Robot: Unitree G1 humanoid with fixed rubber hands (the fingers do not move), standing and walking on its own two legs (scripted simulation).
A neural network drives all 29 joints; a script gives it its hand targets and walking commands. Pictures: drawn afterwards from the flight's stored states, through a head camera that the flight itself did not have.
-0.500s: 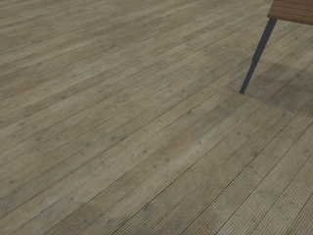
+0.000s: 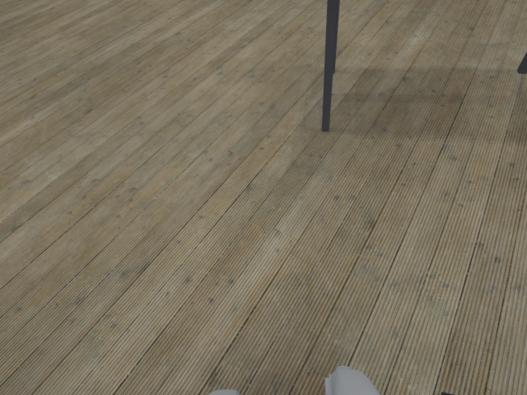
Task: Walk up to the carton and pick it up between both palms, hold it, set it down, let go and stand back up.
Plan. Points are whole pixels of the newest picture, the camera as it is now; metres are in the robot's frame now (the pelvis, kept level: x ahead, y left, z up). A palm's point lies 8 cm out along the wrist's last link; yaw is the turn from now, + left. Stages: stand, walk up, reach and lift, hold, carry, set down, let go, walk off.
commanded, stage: walk up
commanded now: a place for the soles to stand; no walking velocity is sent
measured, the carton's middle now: out of the picture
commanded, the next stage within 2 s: none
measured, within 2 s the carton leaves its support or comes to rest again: neither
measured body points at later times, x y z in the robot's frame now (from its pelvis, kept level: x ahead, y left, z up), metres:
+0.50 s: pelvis +0.22 -0.05 +0.04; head +0.22 -0.05 +0.49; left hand +0.42 +0.16 -0.08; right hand +0.11 -0.29 -0.09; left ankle +0.19 +0.12 -0.68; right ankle +0.31 -0.22 -0.63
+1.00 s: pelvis +0.46 -0.19 +0.03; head +0.46 -0.19 +0.48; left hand +0.58 +0.03 -0.10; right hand +0.47 -0.45 -0.08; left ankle +0.65 -0.12 -0.65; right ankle +0.38 -0.27 -0.68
